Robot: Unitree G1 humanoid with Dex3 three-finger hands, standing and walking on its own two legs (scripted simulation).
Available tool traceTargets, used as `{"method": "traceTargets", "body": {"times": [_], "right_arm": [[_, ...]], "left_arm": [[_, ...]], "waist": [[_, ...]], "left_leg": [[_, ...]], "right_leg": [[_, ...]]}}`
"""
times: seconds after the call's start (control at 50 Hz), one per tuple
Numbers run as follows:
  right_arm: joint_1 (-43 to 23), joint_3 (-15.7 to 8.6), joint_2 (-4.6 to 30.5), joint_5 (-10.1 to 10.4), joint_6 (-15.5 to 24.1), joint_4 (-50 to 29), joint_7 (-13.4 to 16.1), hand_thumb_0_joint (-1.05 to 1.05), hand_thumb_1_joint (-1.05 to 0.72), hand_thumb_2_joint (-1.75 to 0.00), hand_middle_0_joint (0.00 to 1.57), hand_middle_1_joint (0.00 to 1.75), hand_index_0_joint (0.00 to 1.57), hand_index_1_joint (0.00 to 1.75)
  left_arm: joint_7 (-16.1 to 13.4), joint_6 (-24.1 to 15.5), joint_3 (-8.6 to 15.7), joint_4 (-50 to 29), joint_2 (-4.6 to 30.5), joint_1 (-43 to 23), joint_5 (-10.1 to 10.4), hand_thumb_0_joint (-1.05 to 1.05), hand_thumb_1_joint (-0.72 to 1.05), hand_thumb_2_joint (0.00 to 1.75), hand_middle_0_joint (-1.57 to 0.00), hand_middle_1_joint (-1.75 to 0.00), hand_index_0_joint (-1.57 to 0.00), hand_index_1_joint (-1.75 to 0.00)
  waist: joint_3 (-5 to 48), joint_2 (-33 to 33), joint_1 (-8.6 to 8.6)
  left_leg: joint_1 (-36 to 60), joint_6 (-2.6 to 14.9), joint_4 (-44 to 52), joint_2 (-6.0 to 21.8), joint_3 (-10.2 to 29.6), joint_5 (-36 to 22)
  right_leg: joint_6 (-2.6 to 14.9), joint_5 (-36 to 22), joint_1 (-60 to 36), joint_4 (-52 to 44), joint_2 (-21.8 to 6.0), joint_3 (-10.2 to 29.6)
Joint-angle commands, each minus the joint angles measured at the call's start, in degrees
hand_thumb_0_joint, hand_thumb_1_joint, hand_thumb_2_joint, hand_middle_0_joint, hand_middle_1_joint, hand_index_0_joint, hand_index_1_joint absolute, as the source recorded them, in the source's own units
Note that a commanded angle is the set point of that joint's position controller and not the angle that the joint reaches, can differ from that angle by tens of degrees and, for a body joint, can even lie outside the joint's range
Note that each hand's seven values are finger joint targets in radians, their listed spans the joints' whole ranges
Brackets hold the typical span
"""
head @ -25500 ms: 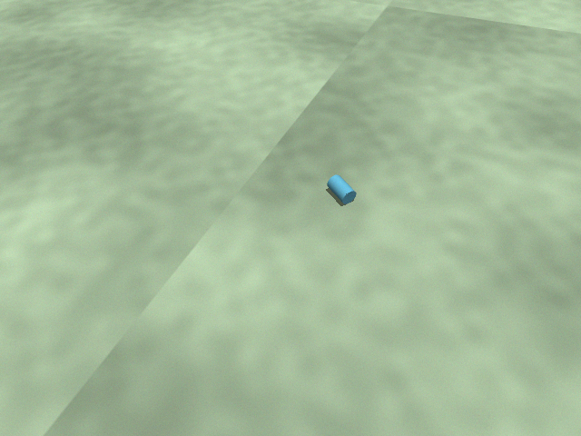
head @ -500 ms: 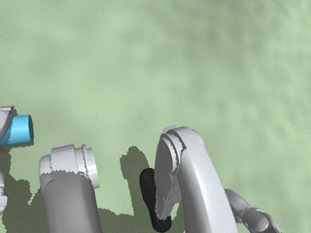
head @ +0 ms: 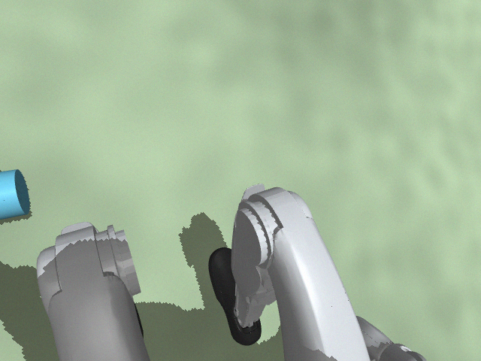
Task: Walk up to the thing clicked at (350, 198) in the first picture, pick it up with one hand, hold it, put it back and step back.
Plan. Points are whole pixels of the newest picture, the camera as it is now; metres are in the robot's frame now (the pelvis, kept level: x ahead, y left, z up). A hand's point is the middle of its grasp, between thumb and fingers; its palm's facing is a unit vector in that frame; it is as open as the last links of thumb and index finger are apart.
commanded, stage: close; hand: left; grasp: from above
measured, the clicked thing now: out of the picture +0.38 +0.34 -0.26
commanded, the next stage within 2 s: settle in 0.74 s
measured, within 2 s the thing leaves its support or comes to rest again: leaves its support in 1.10 s
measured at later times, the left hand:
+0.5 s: hand out of the picture +0.36 +0.34 -0.24, palm faces -0.46 -0.10 -0.88, open 10.4 cm
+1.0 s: hand out of the picture +0.36 +0.34 -0.23, palm faces -0.48 -0.16 -0.87, open 10.2 cm
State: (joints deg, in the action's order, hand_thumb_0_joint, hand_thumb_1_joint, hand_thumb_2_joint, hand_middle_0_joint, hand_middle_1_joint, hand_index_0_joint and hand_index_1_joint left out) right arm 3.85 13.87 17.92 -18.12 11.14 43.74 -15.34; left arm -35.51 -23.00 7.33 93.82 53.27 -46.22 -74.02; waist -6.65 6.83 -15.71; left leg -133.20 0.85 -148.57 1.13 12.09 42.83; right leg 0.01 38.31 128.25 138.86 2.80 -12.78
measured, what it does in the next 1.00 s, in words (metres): stands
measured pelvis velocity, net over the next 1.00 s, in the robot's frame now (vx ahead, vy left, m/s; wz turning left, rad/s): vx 0.00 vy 0.00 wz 0.00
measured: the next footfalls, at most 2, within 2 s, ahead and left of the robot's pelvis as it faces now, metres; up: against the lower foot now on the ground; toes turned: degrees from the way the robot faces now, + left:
none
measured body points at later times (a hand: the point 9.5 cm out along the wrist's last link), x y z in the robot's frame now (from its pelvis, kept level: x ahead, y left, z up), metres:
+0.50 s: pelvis +0.00 +0.01 +0.00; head +0.23 +0.14 +0.36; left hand +0.38 +0.34 -0.19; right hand +0.13 -0.25 -0.07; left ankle +0.06 +0.12 -0.26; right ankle +0.11 -0.10 -0.26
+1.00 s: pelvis +0.00 +0.00 +0.00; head +0.24 +0.13 +0.36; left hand +0.38 +0.35 -0.18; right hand +0.09 -0.25 -0.08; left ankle +0.06 +0.12 -0.26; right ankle +0.11 -0.10 -0.26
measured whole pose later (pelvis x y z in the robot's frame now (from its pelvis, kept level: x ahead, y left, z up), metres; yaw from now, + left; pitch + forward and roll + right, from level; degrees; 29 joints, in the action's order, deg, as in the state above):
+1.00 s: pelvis +0.00 +0.00 +0.00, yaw +0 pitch +27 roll -13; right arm 3.6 11.8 17.8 -18.3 11.9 44.3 -15.0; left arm -36.9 -22.1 8.8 92.7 51.5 -44.9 -76.8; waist -4.5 6.4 -15.4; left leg -133.5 1.3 -148.4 1.0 11.5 43.0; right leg -0.4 38.8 128.4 138.8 2.8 -12.2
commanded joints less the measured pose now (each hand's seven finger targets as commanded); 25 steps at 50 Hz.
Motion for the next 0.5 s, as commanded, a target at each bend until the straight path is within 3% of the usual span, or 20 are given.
{"method": "traceTargets", "body": {"times": [0.0, 0.04, 0.06, 0.14, 0.2, 0.22, 0.24, 0.26, 0.28, 0.32, 0.38, 0.4, 0.42, 0.44, 0.46, 0.48], "right_arm": [[6.4, -5.4, 16.8, 0.2, 0.5, -1.2, 1.3, 0.00, -0.88, -0.89, 0.20, 0.30, 0.20, 0.30], [6.3, -5.1, 16.5, -0.2, 0.7, -0.8, 1.1, 0.00, -0.89, -0.90, 0.20, 0.30, 0.20, 0.30], [5.9, -6.0, 17.2, -0.2, 0.7, 0.5, 1.4, 0.00, -0.88, -0.89, 0.20, 0.30, 0.20, 0.30], [5.9, -6.7, 17.7, -0.2, 1.5, 1.5, 1.1, 0.00, -0.89, -0.90, 0.20, 0.30, 0.20, 0.30], [4.9, -6.9, 17.6, -0.1, 2.5, 1.4, 0.5, 0.00, -0.89, -0.90, 0.20, 0.30, 0.20, 0.30], [3.8, -7.2, 18.2, 0.2, 2.9, 0.2, 0.5, 0.00, -0.88, -0.89, 0.20, 0.30, 0.20, 0.30], [4.8, -7.3, 18.0, 0.2, 3.1, 1.7, 0.2, 0.00, -0.88, -0.90, 0.20, 0.30, 0.20, 0.30], [4.5, -7.5, 18.0, 0.3, 3.4, 1.6, -0.1, 0.00, -0.88, -0.90, 0.20, 0.30, 0.20, 0.30], [3.8, -7.8, 18.7, 0.7, 3.6, 0.6, -0.1, 0.00, -0.88, -0.90, 0.20, 0.30, 0.20, 0.30], [4.1, -7.9, 19.1, 1.0, 3.8, 0.1, -0.6, 0.00, -0.89, -0.90, 0.20, 0.30, 0.20, 0.30], [6.0, -8.3, 19.0, 0.9, 4.1, 0.3, -1.3, 0.00, -0.89, -0.90, 0.20, 0.30, 0.20, 0.30], [5.6, -8.4, 18.9, 1.2, 4.3, 0.2, -1.4, 0.00, -0.89, -0.90, 0.20, 0.30, 0.20, 0.30], [5.8, -8.5, 18.9, 1.1, 4.2, -0.2, -1.4, 0.00, -0.89, -0.90, 0.20, 0.30, 0.20, 0.30], [5.2, -8.6, 18.7, 1.3, 4.5, -0.9, -1.6, 0.00, -0.89, -0.90, 0.20, 0.30, 0.20, 0.30], [6.2, -8.3, 18.7, 1.4, 4.5, -0.2, -1.6, 0.00, -0.89, -0.90, 0.20, 0.30, 0.20, 0.30], [6.8, -8.6, 19.1, 1.6, 4.3, 0.0, -1.5, 0.00, -0.89, -0.90, 0.20, 0.30, 0.20, 0.30]], "left_arm": [[-3.0, -1.4, 0.3, -5.8, 11.0, -9.4, -1.5, 0.00, 0.24, 0.42, -0.66, -0.41, -0.67, -0.40], [-4.3, -0.8, -0.4, -4.9, 10.1, -9.1, -2.9, 0.00, 0.24, 0.42, -0.67, -0.40, -0.67, -0.40], [-4.9, -0.4, -1.1, -5.2, 8.9, -9.2, -2.5, 0.00, 0.24, 0.42, -0.66, -0.39, -0.67, -0.39], [-7.2, 1.2, -1.9, -7.1, 9.0, -12.9, -3.8, 0.00, 0.27, 0.40, -0.71, -0.34, -0.70, -0.34], [-7.7, 3.1, -4.2, -4.4, 6.7, -13.1, -4.7, 0.00, 0.27, 0.43, -0.72, -0.34, -0.71, -0.35], [-8.1, 3.6, -3.1, -5.7, 8.2, -14.2, -4.7, 0.00, 0.29, 0.42, -0.72, -0.35, -0.72, -0.36], [-8.1, 4.4, -4.7, -6.2, 6.8, -14.9, -4.8, 0.00, 0.29, 0.42, -0.73, -0.33, -0.72, -0.34], [-8.1, 4.9, -4.5, -5.7, 5.9, -15.5, -4.1, 0.00, 0.30, 0.40, -0.74, -0.32, -0.73, -0.32], [-8.4, 4.9, -3.2, -7.5, 7.8, -17.3, -4.3, 0.00, 0.31, 0.41, -0.75, -0.33, -0.74, -0.33], [-8.2, 5.7, -2.6, -6.9, 8.2, -17.5, -4.4, 0.00, 0.32, 0.40, -0.76, -0.34, -0.75, -0.34], [-7.8, 6.4, -0.8, -4.1, 7.9, -15.5, -3.9, 0.00, 0.32, 0.36, -0.75, -0.32, -0.75, -0.32], [-7.6, 6.5, -0.3, -3.6, 8.2, -15.6, -3.4, 0.00, 0.34, 0.34, -0.74, -0.34, -0.75, -0.33], [-7.3, 6.6, 0.0, -3.8, 8.3, -15.6, -3.1, 0.00, 0.33, 0.36, -0.75, -0.34, -0.76, -0.34], [-6.6, 6.4, -1.8, -4.4, 6.4, -16.3, -2.8, 0.00, 0.33, 0.35, -0.76, -0.33, -0.76, -0.32], [-6.4, 6.7, 0.2, -1.4, 8.4, -14.3, -2.1, 0.00, 0.34, 0.35, -0.75, -0.34, -0.76, -0.34], [-6.1, 6.2, 0.7, -3.4, 9.5, -14.6, -2.0, 0.00, 0.33, 0.36, -0.75, -0.34, -0.76, -0.34]], "waist": [[36.4, -24.5, 0.10], [35.1, -24.1, -0.56], [34.3, -23.2, -0.31], [33.5, -25.2, -0.50], [32.4, -26.1, -1.06], [33.1, -26.3, -0.83], [32.8, -26.8, -0.89], [32.7, -27.3, -1.18], [34.9, -28.8, -0.82], [35.0, -29.1, -0.99], [33.3, -26.5, -2.09], [32.7, -26.9, -1.68], [33.5, -26.4, -1.58], [33.5, -26.3, -1.82], [33.3, -23.3, -1.93], [34.8, -23.5, -1.57]], "left_leg": [[24.1, -0.22, 16.0, 0.1, -4.6, -11.0], [24.2, -0.31, 16.1, 0.1, -4.3, -12.2], [23.6, -0.20, 16.6, 0.1, -4.0, -11.1], [24.5, -0.60, 18.1, 0.3, -3.2, -9.2], [25.5, -0.76, 18.3, 0.6, -2.5, -8.0], [25.7, -0.77, 19.0, 0.6, -2.3, -7.9], [25.5, -0.73, 18.8, 0.5, -2.6, -7.8], [26.7, -0.85, 19.4, 0.6, -1.8, -7.7], [28.2, -1.08, 20.0, 0.6, -1.3, -8.9], [28.7, -1.18, 20.1, 0.5, -1.0, -10.5], [27.0, -0.50, 18.6, 0.1, -2.2, -11.7], [26.5, -0.49, 19.0, 0.0, -2.2, -10.7], [26.2, -0.34, 18.8, 0.0, -2.8, -10.6], [25.7, -0.10, 18.1, -0.1, -3.2, -10.1], [24.3, 0.17, 17.4, -0.2, -3.4, -10.1], [23.9, 0.37, 17.2, -0.3, -4.2, -11.1]], "right_leg": [[1.75, -9.8, -18.7, -12.1, 3.6, -0.9], [1.70, -10.8, -17.2, -11.5, 3.6, -1.6], [1.83, -9.6, -16.1, -11.9, 3.8, -1.8], [2.01, -7.5, -12.5, -11.2, 3.4, -2.3], [2.05, -7.5, -10.1, -9.9, 2.9, -2.3], [2.02, -7.3, -10.2, -9.9, 3.0, -2.4], [1.91, -7.4, -9.5, -10.1, 2.7, -2.2], [1.84, -7.4, -8.6, -9.7, 2.4, -2.4], [1.72, -8.4, -8.8, -9.4, 2.4, -2.7], [1.58, -10.1, -8.7, -8.7, 2.0, -2.8], [0.99, -11.4, -10.6, -9.5, 1.8, -2.5], [1.10, -10.3, -10.2, -9.4, 1.7, -2.4], [1.22, -10.4, -11.7, -10.2, 2.0, -2.0], [1.21, -10.0, -11.5, -10.4, 1.9, -1.8], [1.09, -10.3, -13.4, -11.0, 2.0, -1.7], [1.16, -10.7, -15.1, -11.8, 2.2, -1.2]]}}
